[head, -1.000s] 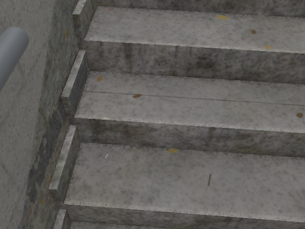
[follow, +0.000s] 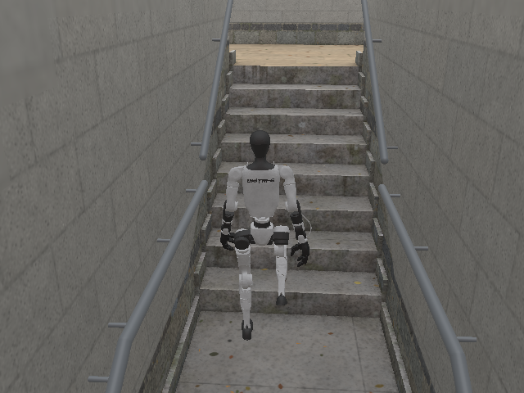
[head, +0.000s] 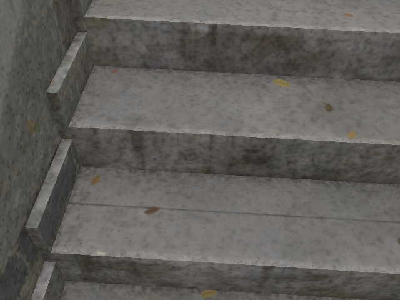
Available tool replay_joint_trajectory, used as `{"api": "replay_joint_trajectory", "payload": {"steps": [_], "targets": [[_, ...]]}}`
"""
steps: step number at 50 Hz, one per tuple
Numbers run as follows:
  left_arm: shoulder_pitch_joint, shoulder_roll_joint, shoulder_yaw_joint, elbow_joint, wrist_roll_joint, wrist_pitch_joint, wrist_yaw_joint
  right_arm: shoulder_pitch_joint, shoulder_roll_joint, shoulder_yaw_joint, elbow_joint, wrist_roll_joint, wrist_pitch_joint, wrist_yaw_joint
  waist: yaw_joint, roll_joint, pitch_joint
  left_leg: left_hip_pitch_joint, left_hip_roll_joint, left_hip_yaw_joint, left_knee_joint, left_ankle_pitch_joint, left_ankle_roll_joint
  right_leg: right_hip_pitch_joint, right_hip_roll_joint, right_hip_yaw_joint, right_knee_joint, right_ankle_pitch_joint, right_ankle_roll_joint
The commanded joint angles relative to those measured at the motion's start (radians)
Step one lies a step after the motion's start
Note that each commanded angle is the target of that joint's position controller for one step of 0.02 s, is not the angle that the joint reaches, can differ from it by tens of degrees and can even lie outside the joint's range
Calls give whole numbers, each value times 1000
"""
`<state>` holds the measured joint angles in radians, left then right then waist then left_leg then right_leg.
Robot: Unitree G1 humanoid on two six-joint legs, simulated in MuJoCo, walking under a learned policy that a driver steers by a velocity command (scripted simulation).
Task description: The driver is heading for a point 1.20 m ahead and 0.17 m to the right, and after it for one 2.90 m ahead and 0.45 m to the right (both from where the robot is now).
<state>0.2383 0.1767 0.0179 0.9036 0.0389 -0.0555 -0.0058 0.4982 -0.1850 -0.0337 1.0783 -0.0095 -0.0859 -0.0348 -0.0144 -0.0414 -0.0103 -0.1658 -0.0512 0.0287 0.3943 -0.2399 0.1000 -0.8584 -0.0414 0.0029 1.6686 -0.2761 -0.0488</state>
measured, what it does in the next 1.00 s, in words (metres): climbs: right foot 0.17 m higher, then left foot 0.17 m higher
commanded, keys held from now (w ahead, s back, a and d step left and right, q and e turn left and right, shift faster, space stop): w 1.00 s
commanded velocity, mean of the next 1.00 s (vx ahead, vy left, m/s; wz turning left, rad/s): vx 0.50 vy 0.00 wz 0.00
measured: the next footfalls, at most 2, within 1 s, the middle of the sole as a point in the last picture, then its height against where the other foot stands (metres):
right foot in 0.26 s outside the picture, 0.17 m higher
left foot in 0.82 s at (244, 217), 0.17 m higher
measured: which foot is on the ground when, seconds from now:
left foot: down 0.00-0.28, up 0.30-0.80, down 0.82-1.00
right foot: up 0.00-0.24, down 0.26-0.84, up 0.86-1.00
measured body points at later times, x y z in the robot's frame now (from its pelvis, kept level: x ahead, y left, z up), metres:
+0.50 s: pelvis +0.27 -0.15 +0.13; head +0.27 -0.18 +0.58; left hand +0.25 +0.09 +0.00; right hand +0.42 -0.37 +0.01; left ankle +0.27 +0.00 -0.33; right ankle +0.29 -0.21 -0.57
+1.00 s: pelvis +0.56 -0.15 +0.28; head +0.55 -0.17 +0.73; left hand +0.67 +0.08 +0.17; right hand +0.58 -0.41 +0.13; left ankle +0.60 -0.12 -0.40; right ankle +0.47 -0.27 -0.17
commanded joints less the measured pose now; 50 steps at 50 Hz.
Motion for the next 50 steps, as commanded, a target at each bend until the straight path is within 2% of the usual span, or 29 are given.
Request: {"api": "replay_joint_trajectory", "payload": {"steps": [1, 5, 6, 7, 9, 10, 12, 13, 14, 15, 16, 17, 18, 20, 21, 23, 26, 31, 33, 37, 38, 39, 41, 42, 43, 44, 45, 47, 50], "targets": [[-140, -49, -14, -140, -6, 4, 29, 114, -101, -11, -4, -21, -15, 5, -24, 211, 183, 17, 352, -381, -254, -302, 261, -490, -13, -22, 494, -173, -12], [-400, -101, -61, -349, -9, -6, 41, 119, -109, -14, 18, -24, -34, -5, -2, 60, 223, 109, 390, -277, -247, -228, 146, -825, -65, 66, 570, -316, -58], [-401, -101, -74, -393, 1, -2, 29, 107, -97, -6, 34, -3, -29, -15, 30, 49, 218, -20, 310, -187, -293, -242, 84, -669, -108, 41, 341, -291, -63], [-406, -81, -74, -414, -7, 11, 19, 80, -128, -11, 28, -19, -23, -26, 23, 57, 190, -92, 278, -138, -349, -204, 76, -532, -103, -26, 218, -244, -50], [-378, -120, -94, -437, -5, 43, -10, 40, -128, -4, -26, 29, -10, -61, 9, 122, 94, -235, 274, -51, -552, 52, 85, -22, -105, -97, -134, -126, -75], [-271, -134, -91, -396, -25, 55, -13, -5, -148, -8, -67, 21, -5, -55, 25, 170, -4, -235, 261, 28, -531, 320, 82, 240, -67, -148, -182, -135, -101], [48, 1, -23, -289, -53, 36, 9, -34, -250, -31, -96, 35, -4, -18, 181, 254, -284, 3, 270, 49, -49, 1427, 60, 561, 79, -152, -353, -114, -119], [134, 55, 5, -270, -30, 26, 17, -52, -321, -64, -100, 55, -8, 16, 226, 181, -362, 107, 264, 32, 204, 1396, 23, 625, 98, -121, -621, -121, -109], [197, 178, 39, -211, 9, 24, 28, -44, -240, -51, -111, 41, -19, 50, 216, 34, -370, -50, 177, -29, 571, 911, -13, 691, -24, 243, -899, -302, -106], [274, 341, 83, -122, -7, 36, 32, 48, -26, -20, -183, 10, -39, 75, 146, -413, -426, -352, -64, -197, 966, 6, -43, 837, -305, 857, -1305, -142, -73], [192, 302, 82, -115, -19, 45, 32, 116, 23, -20, -151, -23, -42, 79, 68, -245, -447, -434, -50, -394, 1281, 38, -30, 775, -361, 1000, -1426, -422, -11], [59, 224, 63, -104, -27, 47, 24, 10, 29, -21, -216, -32, -26, 78, 13, -142, -242, -545, 6, -275, 1380, 114, -28, 580, -316, 942, -1447, -827, -4], [-39, 118, 41, -62, -31, 33, 20, -84, 41, -16, -250, -48, -11, 64, -39, -25, -20, -629, 51, -188, 1386, 193, -17, 415, -270, 751, -1346, -787, -6], [-9, -35, 12, 39, -20, -8, -9, -147, 58, 0, -301, -50, 9, 43, -53, -66, 30, -765, 55, -168, 1568, 236, 29, 382, -183, 419, -1226, -373, -33], [24, -45, 13, 77, -19, -21, -20, -182, 60, 1, -325, -40, 22, 39, -61, -66, 30, -836, 48, -154, 1652, 196, 41, 405, -171, 355, -1241, -293, -42], [132, -52, 14, 156, -30, -50, -38, -232, 108, 25, -354, -28, 39, 20, -59, -42, 59, -988, 33, -196, 1700, 155, 69, 484, -135, 211, -1241, -105, -12], [122, -45, 0, 143, -34, -68, -24, -276, 54, 17, -344, -4, 54, 21, -59, 40, 77, -921, 19, -82, 1460, 286, 21, 383, -92, 47, -1319, 13, 28], [303, 67, 23, 192, -16, -95, -15, -572, 136, 62, -493, -5, 66, -21, 9, -38, 110, -1368, -10, -42, 1857, -52, 48, 688, -162, 98, -1430, 142, -16], [383, 18, 14, 231, -31, -84, 4, -677, 126, 82, -547, -2, 63, -11, 31, 13, 125, -1296, 20, 24, 1617, -41, 46, 665, -126, 53, -1504, 93, 16], [475, 50, 22, 252, -62, -61, 74, -719, 115, 102, -553, -5, 83, 33, 85, 22, 56, -1022, 97, 209, 1135, -116, 47, 853, -151, 0, -1691, 586, -78], [378, 23, 5, 209, -88, -62, 83, -622, 115, 112, -500, 39, 76, 29, 13, -1, -20, -673, 21, 272, 891, -119, 68, 753, -120, -92, -1598, 1214, -85], [427, 91, 20, 191, -78, -64, 81, -528, 94, 102, -471, 64, 71, 18, -17, -75, -163, -425, -71, 292, 852, -152, 79, 770, -151, -77, -1436, 1716, -106], [347, 198, 49, 165, -86, -111, 41, -171, -36, 52, -363, 23, 82, 9, -190, -193, -361, -191, -64, 140, 671, -200, 130, 940, -252, -48, -1050, 1915, -135], [348, 193, 58, 117, -74, -121, 13, -69, -105, 20, -316, -24, 70, 12, -195, -101, -439, -7, 72, -174, 516, -394, 199, 755, -169, -37, -762, 1589, -119], [263, 129, 62, 59, -48, -115, -32, 1, -193, -20, -269, -44, 89, -1, -221, 167, -412, 63, 290, -802, 59, -738, 354, 442, 107, -16, -270, 606, -74], [167, 87, 72, -2, 29, -111, -38, -167, -171, -32, -248, -12, 99, -10, -143, 178, -316, -23, 313, -1079, -159, -916, 328, 218, 150, 130, 167, 206, -54], [69, 38, 64, -97, 30, -97, -27, -232, -147, -36, -198, 17, 80, -9, -64, 76, -125, -132, 308, -907, -148, -805, 230, 70, 117, 143, 288, 252, -51], [42, -81, 24, -160, 16, -83, -6, -190, 8, -9, -92, -10, 37, -12, 21, -127, 30, -255, 297, -623, -26, -400, 177, -89, 91, 107, 443, 303, -87], [98, -178, -29, -184, -8, -32, 16, -108, 82, 16, 5, -19, -16, 18, 84, -39, 92, -243, 196, -290, -9, -104, 96, -281, 91, 145, 510, 191, -130]]}}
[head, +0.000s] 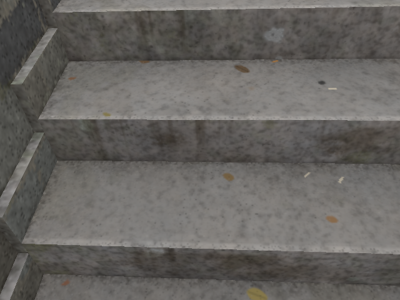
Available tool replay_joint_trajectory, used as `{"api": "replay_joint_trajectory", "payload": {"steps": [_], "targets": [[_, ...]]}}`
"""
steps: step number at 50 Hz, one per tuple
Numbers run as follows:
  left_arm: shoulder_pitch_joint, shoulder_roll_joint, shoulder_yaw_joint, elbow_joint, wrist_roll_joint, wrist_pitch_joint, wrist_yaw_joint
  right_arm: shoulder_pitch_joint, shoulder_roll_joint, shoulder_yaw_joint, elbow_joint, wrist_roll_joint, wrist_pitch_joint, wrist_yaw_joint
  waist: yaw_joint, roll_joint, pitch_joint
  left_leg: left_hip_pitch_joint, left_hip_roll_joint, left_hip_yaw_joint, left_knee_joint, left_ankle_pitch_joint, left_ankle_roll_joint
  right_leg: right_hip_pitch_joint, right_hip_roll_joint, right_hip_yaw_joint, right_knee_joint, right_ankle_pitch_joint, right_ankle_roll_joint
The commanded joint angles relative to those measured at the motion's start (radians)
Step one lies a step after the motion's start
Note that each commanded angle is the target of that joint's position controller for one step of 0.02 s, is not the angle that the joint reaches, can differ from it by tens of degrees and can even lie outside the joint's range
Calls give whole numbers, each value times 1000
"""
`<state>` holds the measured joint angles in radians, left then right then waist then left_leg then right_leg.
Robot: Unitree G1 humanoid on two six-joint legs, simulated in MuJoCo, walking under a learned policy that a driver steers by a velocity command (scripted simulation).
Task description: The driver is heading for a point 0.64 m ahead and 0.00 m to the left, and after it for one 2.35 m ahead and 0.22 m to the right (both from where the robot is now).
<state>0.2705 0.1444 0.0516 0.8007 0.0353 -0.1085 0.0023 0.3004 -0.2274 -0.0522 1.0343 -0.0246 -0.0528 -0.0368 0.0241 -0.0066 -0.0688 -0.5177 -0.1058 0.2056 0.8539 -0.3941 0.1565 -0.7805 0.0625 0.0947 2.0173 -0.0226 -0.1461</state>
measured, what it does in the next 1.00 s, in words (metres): climbs: right foot 0.17 m higher, then left foot 0.17 m higher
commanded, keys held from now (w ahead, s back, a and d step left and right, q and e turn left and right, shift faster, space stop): w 1.00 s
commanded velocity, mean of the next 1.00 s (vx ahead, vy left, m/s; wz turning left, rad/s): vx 0.50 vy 0.00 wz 0.00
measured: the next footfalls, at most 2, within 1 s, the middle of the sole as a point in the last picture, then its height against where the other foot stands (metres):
right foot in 0.34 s outside the picture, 0.17 m higher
left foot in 0.80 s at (194, 201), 0.17 m higher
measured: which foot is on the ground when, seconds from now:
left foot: down 0.00-0.36, up 0.38-0.78, down 0.80-1.00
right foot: up 0.00-0.32, down 0.34-0.82, up 0.84-1.00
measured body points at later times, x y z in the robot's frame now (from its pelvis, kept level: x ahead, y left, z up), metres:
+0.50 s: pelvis +0.30 -0.04 +0.17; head +0.30 -0.02 +0.62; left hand +0.37 +0.20 +0.02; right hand +0.41 -0.27 +0.06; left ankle +0.22 +0.09 -0.28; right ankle +0.33 -0.11 -0.52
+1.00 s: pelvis +0.60 +0.02 +0.35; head +0.60 +0.02 +0.80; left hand +0.75 +0.25 +0.26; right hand +0.65 -0.23 +0.21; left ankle +0.64 +0.08 -0.34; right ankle +0.54 -0.11 -0.09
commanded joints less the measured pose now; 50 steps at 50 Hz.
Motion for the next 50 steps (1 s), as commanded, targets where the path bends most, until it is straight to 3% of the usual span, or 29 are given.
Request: {"api": "replay_joint_trajectory", "payload": {"steps": [1, 4, 6, 10, 12, 13, 15, 16, 17, 18, 19, 20, 21, 23, 25, 28, 30, 32, 36, 37, 38, 40, 41, 42, 43, 45, 46, 48, 50], "targets": [[51, -142, -69, -83, -14, 36, 11, 101, 126, 42, 62, 3, -64, 29, 53, -52, 172, 103, 240, -411, -477, 74, 20, -413, -21, 51, 135, -88, -33], [-140, -143, -88, -133, -38, 63, 30, 162, 54, 50, 63, 6, -108, 43, 5, 4, 179, 40, 246, -345, -581, 184, 14, -480, 1, -123, 181, -114, 1], [-262, -128, -97, -228, -25, 64, 46, 188, -22, 37, 44, 20, -118, 44, 9, 91, 177, 192, 290, -396, -625, 219, 24, -675, -60, -117, 270, -305, -1], [-443, -107, -123, -315, -25, 71, 9, 342, 3, 31, 56, 47, -96, -3, -79, 45, 126, 294, 258, -365, -811, 211, 33, -520, -154, -242, -230, -274, 6], [-438, -118, -113, -298, -35, 80, -7, 386, -10, 23, 41, 42, -88, -20, -119, 43, 53, 412, 264, -292, -835, 632, 49, -323, -135, -305, -413, -334, 5], [-392, -173, -134, -277, -59, 82, -12, 326, -14, 23, 15, 46, -78, -29, -50, 78, -29, 360, 245, -183, -791, 1053, 35, -22, -78, -346, -651, -359, -24], [-208, -94, -95, -200, -72, 87, 13, 339, -82, 17, -26, 47, -75, -33, 28, 185, -207, 450, 321, -178, -520, 2005, 30, 273, 40, -370, -670, -409, -49], [-68, -24, -70, -186, -54, 76, 11, 282, -132, 0, -70, 50, -93, -14, 104, 258, -239, 574, 355, -225, -342, 2024, 32, 312, 27, -304, -895, -406, -62], [18, 60, -36, -161, -16, 69, 15, 220, -153, -16, -103, 49, -107, 17, 167, 280, -305, 543, 334, -209, -106, 1853, 15, 463, 6, -195, -1028, -438, -93], [135, 134, -2, -105, 20, 70, 24, 231, -98, -11, -167, 63, -127, 47, 169, 77, -362, 154, 217, -215, 223, 1470, -29, 722, -226, 260, -1166, -638, -208], [189, 191, 31, -67, 2, 94, 33, 80, -70, -30, -218, 13, -129, 85, 206, -178, -304, -84, -16, -232, 691, 321, -45, 696, -336, 780, -1640, -772, -294], [29, 161, 36, -57, -24, 85, 30, 70, 15, -28, -276, -23, -129, 91, 103, -108, -204, -284, 18, -397, 1112, 295, -51, 619, -351, 853, -1702, -710, -273], [-12, 127, 34, -25, -37, 69, 26, 15, 74, -12, -345, -32, -121, 69, 38, 17, -88, -378, 41, -386, 1263, 343, -43, 525, -362, 728, -1721, -720, -197], [22, -19, 2, 104, -8, 37, 13, -23, 168, 22, -409, -16, -77, 28, -57, 118, 99, -554, 45, -395, 1371, 285, -8, 381, -310, 377, -1623, -478, -101], [56, -84, -19, 180, -10, 9, -3, 29, 240, 56, -395, 0, -30, 14, -113, 62, 156, -655, 51, -428, 1338, 235, 4, 348, -232, 116, -1619, -291, -9], [48, -5, -22, 188, -22, -40, -16, -121, 183, 60, -457, 18, 0, 1, -116, 39, 211, -623, 43, -322, 1076, 244, -48, 225, -203, -48, -1741, -90, 8], [164, 88, -8, 234, -18, -69, -21, -286, 190, 68, -542, 14, 10, -23, -64, -93, 166, -843, 46, -222, 1403, 57, -36, 428, -263, 9, -1830, 54, -53], [226, 99, 5, 263, -35, -57, -21, -413, 185, 89, -619, 0, 1, -20, -70, -28, 186, -912, 126, -213, 1185, -26, -6, 512, -229, -49, -1865, -132, 2], [320, 135, 23, 242, -36, -17, 39, -544, 161, 103, -657, -11, 14, 43, 25, -30, 57, -529, 209, -33, 643, 37, 6, 617, -231, -89, -2109, 112, -62], [217, 106, 4, 192, -54, -17, 40, -428, 171, 103, -590, 15, 6, 48, -34, -35, -46, -196, 135, 30, 465, 48, 14, 555, -189, -183, -1997, 696, -69], [253, 214, 29, 162, -57, -24, 43, -330, 155, 92, -555, 39, 7, 33, -59, -109, -192, 21, 46, 49, 426, 31, 3, 611, -242, -156, -1849, 1264, -86], [176, 296, 58, 130, -66, -51, 16, -16, 38, 47, -475, 11, 26, 19, -215, -231, -354, 167, 20, -48, 192, 15, 31, 837, -306, -152, -1446, 1553, -30], [169, 275, 62, 99, -56, -68, -3, 58, -58, 10, -429, -15, 21, 23, -235, -170, -412, 327, 93, -262, 80, -125, 60, 711, -255, -118, -1157, 1232, -1], [194, 141, 42, 29, -53, -68, -50, 107, -165, -27, -372, -30, 25, 13, -196, 197, -421, 519, 379, -883, -294, -275, 233, 277, 5, -86, -643, 148, 57], [163, 115, 50, -7, 8, -63, -54, -10, -142, -37, -382, -23, 44, 9, -165, 179, -416, 436, 411, -1181, -552, -471, 197, 128, 54, 97, -190, -106, 69], [33, 30, 19, -133, 29, -46, -27, -91, -41, -25, -272, 17, 4, 11, -48, -17, -79, 252, 380, -887, -513, -353, 77, -102, -21, 53, -34, 34, 64], [-7, -22, 1, -157, 19, -40, -14, -47, 35, -8, -198, 9, -15, 11, -34, -72, 1, 183, 368, -786, -463, -138, 78, -184, -17, 56, 88, 26, 35], [17, -97, -36, -173, 2, 3, -7, 27, 144, 22, -86, -10, -34, 19, 23, -39, 76, 131, 300, -555, -444, 80, 39, -284, -17, 97, 158, -33, 5], [5, -122, -54, -167, -7, 20, 1, 82, 149, 25, -36, -7, -61, 36, 33, -23, 100, 161, 294, -415, -442, 244, -7, -391, -15, 120, 145, -64, -8]]}}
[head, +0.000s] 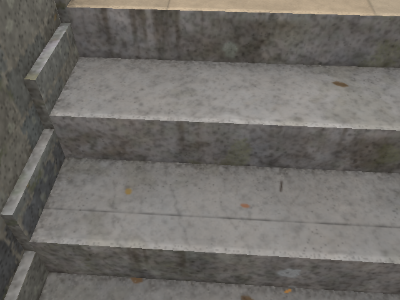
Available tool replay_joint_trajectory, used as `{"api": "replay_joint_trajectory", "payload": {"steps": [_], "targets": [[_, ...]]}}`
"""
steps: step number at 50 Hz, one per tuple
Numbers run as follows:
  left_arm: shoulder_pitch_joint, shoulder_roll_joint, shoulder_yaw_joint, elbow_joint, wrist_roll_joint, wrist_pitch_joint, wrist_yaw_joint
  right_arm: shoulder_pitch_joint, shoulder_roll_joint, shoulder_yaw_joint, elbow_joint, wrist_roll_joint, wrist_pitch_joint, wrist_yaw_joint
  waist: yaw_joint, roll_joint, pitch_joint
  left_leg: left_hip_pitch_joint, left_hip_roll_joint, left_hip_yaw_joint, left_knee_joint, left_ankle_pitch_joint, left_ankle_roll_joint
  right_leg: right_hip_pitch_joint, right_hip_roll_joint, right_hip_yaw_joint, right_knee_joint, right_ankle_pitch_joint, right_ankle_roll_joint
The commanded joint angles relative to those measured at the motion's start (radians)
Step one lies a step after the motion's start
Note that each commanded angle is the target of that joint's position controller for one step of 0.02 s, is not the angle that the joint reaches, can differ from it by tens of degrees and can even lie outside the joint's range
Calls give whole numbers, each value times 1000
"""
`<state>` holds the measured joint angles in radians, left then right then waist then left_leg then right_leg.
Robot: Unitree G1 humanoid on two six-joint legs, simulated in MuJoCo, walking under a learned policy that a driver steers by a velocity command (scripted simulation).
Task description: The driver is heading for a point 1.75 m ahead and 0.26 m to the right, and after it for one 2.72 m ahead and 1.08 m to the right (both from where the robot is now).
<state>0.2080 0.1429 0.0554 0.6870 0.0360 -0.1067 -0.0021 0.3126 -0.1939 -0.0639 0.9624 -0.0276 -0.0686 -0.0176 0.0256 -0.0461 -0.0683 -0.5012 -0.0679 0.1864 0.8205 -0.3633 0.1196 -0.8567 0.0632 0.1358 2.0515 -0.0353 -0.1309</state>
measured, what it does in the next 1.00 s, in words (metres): climbs: right foot 0.17 m higher, then left foot 0.17 m higher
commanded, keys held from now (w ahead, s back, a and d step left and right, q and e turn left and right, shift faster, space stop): w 1.00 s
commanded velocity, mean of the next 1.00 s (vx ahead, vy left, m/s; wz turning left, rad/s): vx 0.50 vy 0.00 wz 0.00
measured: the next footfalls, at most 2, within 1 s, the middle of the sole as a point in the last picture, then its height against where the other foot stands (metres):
right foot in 0.32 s outside the picture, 0.17 m higher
left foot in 0.80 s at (185, 205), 0.17 m higher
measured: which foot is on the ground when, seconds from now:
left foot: down 0.00-0.34, up 0.36-0.78, down 0.80-1.00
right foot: up 0.00-0.30, down 0.32-0.84, up 0.86-1.00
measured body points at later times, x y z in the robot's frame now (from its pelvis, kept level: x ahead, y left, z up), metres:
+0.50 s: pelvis +0.28 -0.04 +0.16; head +0.26 -0.03 +0.61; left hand +0.34 +0.21 +0.02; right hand +0.41 -0.27 +0.06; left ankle +0.22 +0.09 -0.29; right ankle +0.31 -0.10 -0.52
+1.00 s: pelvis +0.56 +0.02 +0.33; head +0.56 +0.02 +0.78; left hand +0.68 +0.25 +0.22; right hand +0.64 -0.23 +0.20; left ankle +0.62 +0.08 -0.35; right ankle +0.50 -0.12 -0.11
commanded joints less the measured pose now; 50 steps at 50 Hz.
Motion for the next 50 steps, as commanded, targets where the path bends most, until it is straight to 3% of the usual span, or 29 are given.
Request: {"api": "replay_joint_trajectory", "payload": {"steps": [1, 3, 6, 9, 10, 12, 14, 15, 16, 17, 18, 19, 21, 24, 26, 28, 31, 33, 35, 37, 38, 39, 40, 41, 42, 43, 44, 47, 50], "targets": [[47, -111, -61, -56, -9, 27, 9, 56, 107, 40, 36, 0, -57, 23, 52, 6, 123, 96, 245, -337, -433, 209, -3, -312, -38, 64, -8, -48, -14], [-142, -140, -81, -99, -31, 46, 28, 115, 53, 43, 64, -10, -85, 32, 0, 60, 156, 47, 239, -294, -542, 257, 2, -386, 16, -94, 120, -83, -2], [-292, -124, -90, -213, -17, 54, 51, 163, -27, 30, 76, 11, -92, 25, 5, 129, 161, 219, 269, -317, -623, 174, 31, -598, -69, -115, 181, -285, -17], [-448, -124, -111, -287, -13, 59, 28, 290, -5, 31, 104, 16, -72, -11, -54, 75, 140, 297, 221, -304, -699, 84, 20, -553, -145, -230, -129, -261, -7], [-448, -118, -115, -286, -18, 70, 12, 329, -50, 13, 89, 25, -70, -35, -83, 74, 92, 327, 251, -306, -837, 163, 71, -411, -171, -270, -309, -262, -6], [-403, -168, -120, -247, -26, 70, -5, 291, -31, 7, 56, 19, -61, -35, -76, 119, -4, 372, 243, -198, -835, 598, 105, -101, -145, -334, -511, -318, -35], [-272, -99, -92, -183, -69, 73, 16, 288, -101, -1, 10, 39, -61, -28, -12, 142, -173, 374, 260, -151, -599, 1639, 101, 346, 14, -413, -749, -435, -37], [-86, -44, -66, -134, -49, 86, 24, 275, -128, -8, 2, 40, -74, -20, 76, 222, -252, 508, 319, -180, -420, 1879, 106, 395, 18, -362, -813, -450, -56], [42, 36, -40, -105, -23, 92, 25, 207, -181, -24, -26, 58, -92, 7, 152, 258, -314, 541, 317, -156, -206, 1831, 89, 516, 24, -293, -1004, -450, -71], [134, 117, -4, -53, 14, 86, 29, 194, -136, -18, -78, 66, -117, 27, 164, 173, -349, 264, 246, -194, 108, 1541, 46, 711, -148, 72, -1124, -633, -141], [208, 211, 41, -9, 21, 110, 38, 116, -73, -26, -155, 43, -118, 69, 186, -86, -324, -80, -13, -223, 553, 423, 3, 790, -351, 718, -1631, -913, -266], [73, 202, 47, 8, -1, 109, 38, 99, -19, -29, -188, -18, -107, 71, 94, -60, -274, -240, -14, -392, 976, 254, -8, 697, -389, 908, -1795, -1025, -235], [-10, 73, 15, 122, -24, 62, 23, -6, 56, 1, -302, -38, -89, 50, -19, 82, 0, -445, 25, -341, 1241, 355, 8, 502, -348, 580, -1725, -809, -135], [96, -90, -27, 304, 8, 21, 6, 4, 181, 60, -323, 4, -33, 16, -111, 99, 123, -606, 18, -388, 1412, 274, 39, 408, -277, 168, -1653, -323, -65], [127, -75, -29, 354, -4, -5, -7, -26, 193, 75, -327, 15, -1, 7, -131, 61, 183, -708, 36, -402, 1298, 207, 39, 407, -241, 0, -1685, -258, -20], [61, -3, -27, 307, -20, -31, -11, -101, 110, 67, -348, 12, 13, 6, -145, 98, 199, -582, 44, -312, 1027, 269, 7, 266, -205, -92, -1765, -212, -5], [243, 128, -7, 366, -16, -62, -4, -318, 164, 93, -455, 6, 27, -25, -69, -54, 155, -901, 60, -214, 1383, 25, 26, 571, -288, -8, -1871, -186, -83], [300, 92, -12, 391, -21, -46, 9, -461, 160, 115, -530, -5, 10, -21, -49, 26, 183, -945, 148, -154, 1129, -7, 30, 646, -244, -51, -1920, -310, -20], [370, 102, -7, 375, -16, -25, 34, -512, 124, 116, -551, -10, 17, 8, 23, 22, 115, -776, 175, -31, 856, 43, 15, 708, -220, -93, -2034, -136, -58], [385, 79, -12, 350, -52, -4, 57, -538, 155, 115, -533, 12, 40, 42, 67, 39, 48, -427, 138, 62, 573, -25, 44, 697, -215, -172, -2119, 182, -85], [321, 129, -9, 310, -51, -16, 57, -403, 165, 115, -507, 27, 40, 40, -19, -85, -35, -183, 91, 49, 483, -54, 65, 672, -257, -207, -1992, 804, -105], [371, 197, 6, 289, -59, -30, 49, -286, 118, 86, -459, 46, 39, 18, -72, -82, -131, -27, 6, 77, 407, -125, 62, 747, -287, -186, -1827, 1261, -96], [361, 286, 30, 280, -79, -45, 35, -89, 67, 59, -414, 37, 50, -1, -170, -163, -282, 115, -21, 29, 296, -99, 71, 873, -323, -174, -1608, 1470, -70], [296, 301, 44, 263, -87, -60, 5, 46, -24, 31, -367, 12, 56, -10, -250, -161, -380, 271, 29, -130, 178, -115, 84, 840, -288, -189, -1342, 1252, -24], [322, 230, 36, 192, -101, -66, -36, 143, -129, -5, -312, -16, 45, -32, -221, 124, -450, 492, 263, -641, -27, -432, 203, 454, -144, -125, -977, 943, 28], [187, 173, 55, 130, -38, -66, -70, 78, -203, -46, -303, 7, 73, -39, -223, 306, -378, 401, 369, -1168, -536, -766, 244, 258, 50, -79, -514, 1, 46], [175, 28, 38, 71, 16, -56, -72, -86, -168, -45, -315, 12, 57, -35, -115, 174, -263, 292, 409, -1191, -563, -788, 164, 86, 16, 86, -165, -14, 45], [105, -90, -11, -10, 37, -26, -4, -77, 24, 1, -132, 6, -9, -12, 22, -31, 23, 19, 326, -692, -393, -303, 92, -116, -23, -33, 75, 53, 5], [117, -143, -45, -19, 4, 33, 12, 28, 53, 12, 5, -4, -43, 14, 58, 51, 93, 96, 249, -378, -389, 80, 29, -328, -17, 32, 147, -74, -25]]}}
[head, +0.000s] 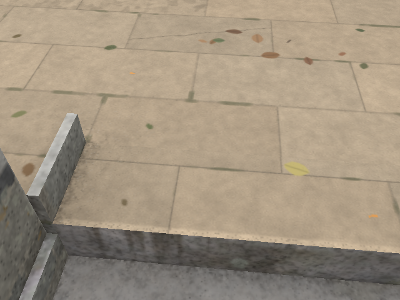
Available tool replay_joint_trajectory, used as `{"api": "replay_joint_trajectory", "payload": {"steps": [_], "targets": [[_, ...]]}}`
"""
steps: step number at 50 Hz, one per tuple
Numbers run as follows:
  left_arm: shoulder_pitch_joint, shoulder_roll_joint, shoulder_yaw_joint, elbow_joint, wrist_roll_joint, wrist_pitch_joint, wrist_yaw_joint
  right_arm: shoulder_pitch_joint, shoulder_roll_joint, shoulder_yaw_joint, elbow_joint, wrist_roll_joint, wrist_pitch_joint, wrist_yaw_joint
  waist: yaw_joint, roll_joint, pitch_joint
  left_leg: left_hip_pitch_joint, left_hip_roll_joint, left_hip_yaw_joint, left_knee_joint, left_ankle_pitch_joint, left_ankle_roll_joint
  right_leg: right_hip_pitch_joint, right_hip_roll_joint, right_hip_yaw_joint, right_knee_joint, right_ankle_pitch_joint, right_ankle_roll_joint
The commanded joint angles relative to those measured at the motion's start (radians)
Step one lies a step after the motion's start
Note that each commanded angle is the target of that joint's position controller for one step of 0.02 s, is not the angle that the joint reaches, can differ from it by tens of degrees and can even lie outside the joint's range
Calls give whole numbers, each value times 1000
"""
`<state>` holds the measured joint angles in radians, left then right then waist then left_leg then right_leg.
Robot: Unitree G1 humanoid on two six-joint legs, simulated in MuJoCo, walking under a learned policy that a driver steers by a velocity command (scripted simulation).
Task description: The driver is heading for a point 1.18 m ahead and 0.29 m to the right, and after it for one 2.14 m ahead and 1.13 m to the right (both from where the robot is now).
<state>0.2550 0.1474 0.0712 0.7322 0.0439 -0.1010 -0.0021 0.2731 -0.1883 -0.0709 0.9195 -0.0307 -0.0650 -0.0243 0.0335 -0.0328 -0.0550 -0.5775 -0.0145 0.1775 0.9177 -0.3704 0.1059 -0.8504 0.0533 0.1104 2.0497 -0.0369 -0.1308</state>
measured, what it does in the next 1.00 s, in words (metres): climbs: right foot 0.17 m higher, then left foot 0.17 m higher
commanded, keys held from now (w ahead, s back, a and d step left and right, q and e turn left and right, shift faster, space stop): w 0.94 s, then w+e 0.06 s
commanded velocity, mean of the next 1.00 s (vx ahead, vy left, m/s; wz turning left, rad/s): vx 0.50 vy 0.00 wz -0.01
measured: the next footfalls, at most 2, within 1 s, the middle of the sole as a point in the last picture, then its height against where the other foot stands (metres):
right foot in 0.36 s outside the picture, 0.17 m higher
left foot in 0.88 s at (206, 189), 0.17 m higher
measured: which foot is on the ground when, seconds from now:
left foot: down 0.00-0.38, up 0.40-0.86, down 0.88-1.00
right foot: up 0.00-0.34, down 0.36-0.92, up 0.94-1.00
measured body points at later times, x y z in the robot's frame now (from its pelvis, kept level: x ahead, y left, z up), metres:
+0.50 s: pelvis +0.28 -0.06 +0.14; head +0.28 -0.05 +0.59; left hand +0.42 +0.17 +0.03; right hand +0.36 -0.30 +0.02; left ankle +0.16 +0.07 -0.37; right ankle +0.34 -0.12 -0.51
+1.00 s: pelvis +0.56 -0.03 +0.30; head +0.58 -0.05 +0.74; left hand +0.56 +0.21 +0.17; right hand +0.74 -0.25 +0.18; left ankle +0.65 +0.03 -0.34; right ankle +0.41 -0.14 -0.27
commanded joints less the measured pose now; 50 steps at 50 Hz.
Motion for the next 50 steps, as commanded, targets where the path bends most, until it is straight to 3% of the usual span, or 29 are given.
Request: {"api": "replay_joint_trajectory", "payload": {"steps": [1, 3, 5, 8, 11, 13, 15, 16, 18, 19, 20, 21, 22, 23, 26, 27, 30, 34, 36, 37, 40, 41, 42, 44, 45, 46, 47, 48, 50], "targets": [[47, -134, -63, -69, -12, 40, 17, 81, 63, 30, 62, 6, -58, 23, 54, 50, 107, 155, 193, -319, -501, 124, 32, -371, -14, 68, 100, -100, -19], [12, -72, -57, -67, -10, 54, 18, 43, 41, 42, 46, 13, -75, 10, 75, 27, 114, 70, 156, -219, -554, 169, 13, -290, -32, 4, -125, -23, 9], [-85, -112, -68, -76, -28, 61, 32, 176, -3, 37, 75, 6, -95, 1, 10, 127, 96, 194, 202, -272, -601, 231, 78, -457, -13, -91, 173, -97, 19], [-344, -152, -110, -240, -26, 69, 34, 250, -43, 32, 96, 28, -80, -14, 0, 100, 165, 336, 234, -323, -677, -7, 34, -710, -86, -54, 194, -334, -14], [-446, -121, -116, -305, -6, 64, 8, 307, -52, 16, 89, 27, -72, -44, -41, 73, 119, 396, 234, -322, -831, 25, 74, -572, -183, -151, -143, -286, -3], [-468, -128, -121, -300, -18, 81, -16, 359, -78, 4, 72, 35, -65, -72, -98, 85, 92, 471, 236, -270, -962, 210, 113, -378, -190, -229, -391, -335, -19], [-354, -197, -142, -237, -38, 85, -31, 272, -69, 17, 16, 41, -56, -83, -45, 113, -27, 492, 218, -106, -827, 979, 86, -39, -110, -312, -584, -377, -74], [-322, -148, -121, -218, -64, 78, -19, 268, -124, 8, -19, 51, -47, -78, -31, 130, -111, 454, 217, -94, -718, 1477, 92, 212, -13, -372, -704, -395, -62], [-30, -20, -66, -169, -39, 93, 1, 216, -192, -16, -43, 57, -70, -30, 88, 217, -289, 584, 274, -121, -356, 1827, 63, 453, 43, -302, -973, -414, -77], [81, 82, -30, -141, -3, 82, 1, 201, -184, -18, -65, 60, -90, -7, 138, 217, -386, 508, 234, -149, -100, 1506, 44, 605, -42, -64, -1105, -450, -112], [172, 205, 10, -83, 3, 82, 13, 177, -98, -11, -150, 58, -91, 35, 137, -142, -377, 72, 18, -171, 366, 680, -18, 785, -340, 571, -1459, -613, -281], [105, 206, 29, -92, -15, 96, 23, 110, -72, -24, -185, -23, -87, 58, 128, -167, -359, -119, -79, -294, 841, 246, -23, 726, -373, 934, -1758, -850, -269], [2, 178, 27, -58, -32, 85, 30, 41, 29, -9, -255, -35, -76, 53, 41, -59, -200, -281, -24, -359, 1005, 307, -16, 623, -375, 833, -1767, -912, -180], [4, 118, 9, 22, -41, 71, 31, 11, 50, 17, -283, -45, -82, 55, 0, 49, -29, -377, -1, -282, 1058, 376, -4, 517, -343, 671, -1710, -834, -129], [24, -49, -32, 171, -21, 27, 14, 31, 136, 50, -292, -10, -34, 38, -106, 46, 88, -477, -23, -335, 1251, 357, 23, 371, -254, 257, -1619, -450, -55], [75, -56, -34, 221, -16, 12, 2, 39, 195, 72, -298, -5, -21, 21, -116, 30, 105, -555, -19, -360, 1260, 335, 38, 425, -232, 152, -1616, -302, -16], [53, -17, -36, 251, -29, -25, -10, -50, 159, 77, -320, 4, 14, 2, -135, 48, 173, -586, -2, -292, 1017, 310, 22, 343, -188, -27, -1703, -212, 13], [194, 112, -19, 288, -33, -65, -13, -316, 173, 91, -438, 6, 35, -19, -69, -51, 150, -883, 36, -136, 1323, 71, 41, 588, -255, 44, -1841, -120, -41], [285, 62, -26, 319, -33, -46, 1, -428, 186, 112, -500, 5, 30, -7, -44, 14, 144, -875, 96, -104, 1082, 59, 48, 651, -216, -13, -1879, -241, 0], [351, 41, -29, 332, -37, -37, 12, -491, 205, 125, -522, 28, 28, -7, -13, 13, 157, -861, 103, -68, 990, 69, 48, 657, -213, -12, -1916, -223, -3], [435, 56, -20, 297, -48, -17, 49, -480, 180, 118, -491, 25, 44, 34, 62, -4, 67, -537, 101, 63, 600, -6, 70, 779, -229, -67, -2096, 156, -76], [375, 66, -25, 265, -59, -12, 54, -395, 192, 117, -470, 38, 50, 37, -10, -67, 15, -338, 81, 35, 440, -63, 102, 790, -226, -131, -2015, 545, -76], [373, 117, -16, 237, -64, -13, 52, -356, 150, 97, -437, 49, 59, 35, -52, -34, -79, -120, -17, 121, 379, -117, 94, 772, -254, -149, -1934, 1027, -82], [320, 249, 27, 189, -65, -20, 32, -93, 56, 55, -366, 55, 70, 3, -176, -172, -256, 81, -83, 41, 264, -240, 102, 940, -307, -157, -1579, 1535, -50], [229, 237, 25, 153, -68, -35, 5, 58, -48, 24, -329, 23, 63, -4, -261, -163, -337, 268, -32, -100, 151, -213, 130, 866, -277, -182, -1327, 1444, -18], [212, 191, 22, 89, -86, -45, -32, 132, -127, -10, -272, 15, 57, -16, -248, 35, -365, 470, 145, -559, -83, -538, 208, 480, -121, -154, -986, 1130, 25], [162, 136, 33, 44, -41, -54, -66, 44, -195, -43, -285, 21, 76, -14, -236, 303, -343, 415, 284, -1137, -607, -770, 288, 285, 117, -128, -474, -6, 63], [209, 38, 27, 4, -10, -51, -61, -110, -151, -36, -272, 23, 59, 0, -96, 184, -229, 345, 329, -1156, -670, -736, 230, 108, 44, 31, -162, -38, 50], [116, 22, 12, -80, 5, -15, -13, -134, -44, -13, -184, 20, 4, 2, -29, -68, -11, 107, 336, -854, -541, -423, 172, 50, -14, -22, -95, -12, 9]]}}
